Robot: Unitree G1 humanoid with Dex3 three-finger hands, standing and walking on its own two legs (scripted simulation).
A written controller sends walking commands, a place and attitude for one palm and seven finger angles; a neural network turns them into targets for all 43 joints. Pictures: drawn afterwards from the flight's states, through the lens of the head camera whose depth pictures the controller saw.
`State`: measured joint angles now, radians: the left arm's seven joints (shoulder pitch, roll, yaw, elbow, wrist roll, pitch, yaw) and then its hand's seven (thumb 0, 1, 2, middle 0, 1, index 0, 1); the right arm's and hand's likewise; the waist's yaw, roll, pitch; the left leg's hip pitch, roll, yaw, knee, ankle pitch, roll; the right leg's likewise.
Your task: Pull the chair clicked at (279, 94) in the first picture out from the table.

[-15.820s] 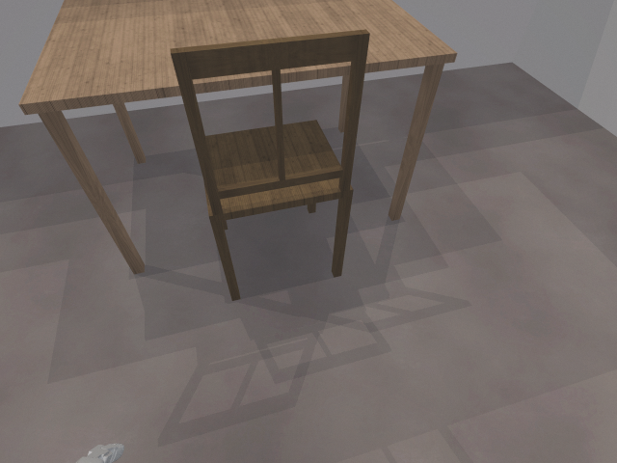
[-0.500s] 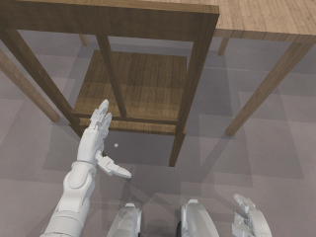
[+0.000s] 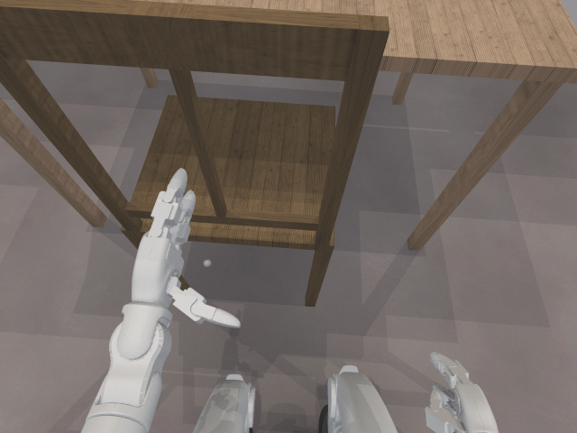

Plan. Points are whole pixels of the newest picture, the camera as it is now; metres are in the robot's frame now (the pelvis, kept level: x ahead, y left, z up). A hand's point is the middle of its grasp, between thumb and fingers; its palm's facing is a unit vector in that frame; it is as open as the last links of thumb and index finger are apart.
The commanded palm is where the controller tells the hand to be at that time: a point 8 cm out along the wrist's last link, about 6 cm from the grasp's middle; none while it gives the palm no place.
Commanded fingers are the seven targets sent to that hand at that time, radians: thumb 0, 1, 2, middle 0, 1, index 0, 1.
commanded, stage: aim the fingers beside a spindle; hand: left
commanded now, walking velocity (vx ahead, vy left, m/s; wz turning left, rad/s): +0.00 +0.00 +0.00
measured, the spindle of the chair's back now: (205, 158) +0.48 +0.13 +0.05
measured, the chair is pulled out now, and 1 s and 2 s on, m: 0.00 0.00 0.00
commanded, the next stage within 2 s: push the fingers through the gap in 0.36 s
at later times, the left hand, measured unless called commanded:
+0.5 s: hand (197, 269) +0.33 +0.13 +0.00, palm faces -0.09 -1.00 -0.03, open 16.9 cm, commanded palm +0.32 +0.18 +0.02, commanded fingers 0.00 -0.50 0.30 -0.06 -0.08 -0.06 -0.08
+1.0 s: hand (208, 226) +0.39 +0.12 +0.02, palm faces -0.07 -1.00 -0.03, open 16.9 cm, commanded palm +0.37 +0.17 +0.02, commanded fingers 0.00 -0.50 0.30 -0.06 -0.08 -0.06 -0.08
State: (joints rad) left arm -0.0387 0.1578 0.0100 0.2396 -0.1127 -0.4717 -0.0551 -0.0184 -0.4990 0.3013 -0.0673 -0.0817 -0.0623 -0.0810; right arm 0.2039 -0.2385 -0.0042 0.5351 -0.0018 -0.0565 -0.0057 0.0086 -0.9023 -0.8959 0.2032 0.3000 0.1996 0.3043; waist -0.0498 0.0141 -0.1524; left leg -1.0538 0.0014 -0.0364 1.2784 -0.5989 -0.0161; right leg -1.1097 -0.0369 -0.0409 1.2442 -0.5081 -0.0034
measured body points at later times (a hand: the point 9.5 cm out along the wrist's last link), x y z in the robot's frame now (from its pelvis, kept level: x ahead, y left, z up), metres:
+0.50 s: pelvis +0.00 +0.00 +0.00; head +0.11 +0.01 +0.43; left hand +0.33 +0.19 +0.01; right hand +0.16 -0.24 -0.11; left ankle +0.00 +0.13 -0.62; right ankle +0.04 -0.12 -0.62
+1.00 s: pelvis +0.00 +0.01 +0.00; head +0.12 +0.01 +0.43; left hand +0.38 +0.17 +0.03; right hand +0.12 -0.24 -0.12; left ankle +0.00 +0.13 -0.62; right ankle +0.04 -0.12 -0.62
